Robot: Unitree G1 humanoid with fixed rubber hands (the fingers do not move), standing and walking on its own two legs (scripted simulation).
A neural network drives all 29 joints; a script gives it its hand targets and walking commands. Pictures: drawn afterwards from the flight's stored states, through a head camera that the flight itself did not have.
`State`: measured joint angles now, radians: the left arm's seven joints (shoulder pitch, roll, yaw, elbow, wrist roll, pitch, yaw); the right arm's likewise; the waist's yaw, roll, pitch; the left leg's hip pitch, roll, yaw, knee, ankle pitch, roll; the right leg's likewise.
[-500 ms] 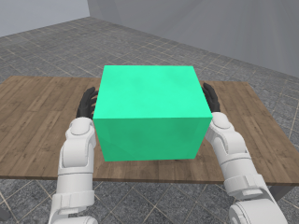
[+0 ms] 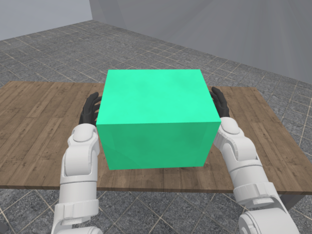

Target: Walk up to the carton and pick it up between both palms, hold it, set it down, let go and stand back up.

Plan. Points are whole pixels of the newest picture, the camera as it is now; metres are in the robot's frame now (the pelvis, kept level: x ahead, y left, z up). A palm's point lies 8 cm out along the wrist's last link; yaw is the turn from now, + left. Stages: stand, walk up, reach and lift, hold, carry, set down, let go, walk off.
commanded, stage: hold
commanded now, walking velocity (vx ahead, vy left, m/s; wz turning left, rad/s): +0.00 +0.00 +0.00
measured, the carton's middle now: (155, 118) +0.36 +0.00 +0.16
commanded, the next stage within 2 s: none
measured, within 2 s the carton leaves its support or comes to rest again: neither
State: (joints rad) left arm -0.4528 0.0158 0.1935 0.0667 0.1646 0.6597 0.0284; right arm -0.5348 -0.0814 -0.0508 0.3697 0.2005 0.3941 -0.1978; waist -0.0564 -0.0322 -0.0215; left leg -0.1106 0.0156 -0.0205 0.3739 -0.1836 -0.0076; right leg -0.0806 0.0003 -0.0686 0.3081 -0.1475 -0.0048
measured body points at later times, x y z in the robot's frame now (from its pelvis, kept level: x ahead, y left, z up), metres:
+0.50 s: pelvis -0.01 +0.00 +0.00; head -0.04 +0.02 +0.45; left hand +0.36 +0.17 +0.16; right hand +0.36 -0.16 +0.16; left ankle +0.02 +0.12 -0.75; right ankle +0.02 -0.11 -0.75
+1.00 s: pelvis +0.00 +0.00 +0.00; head -0.04 +0.02 +0.45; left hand +0.36 +0.17 +0.16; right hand +0.37 -0.16 +0.16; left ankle +0.02 +0.12 -0.75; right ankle +0.02 -0.11 -0.75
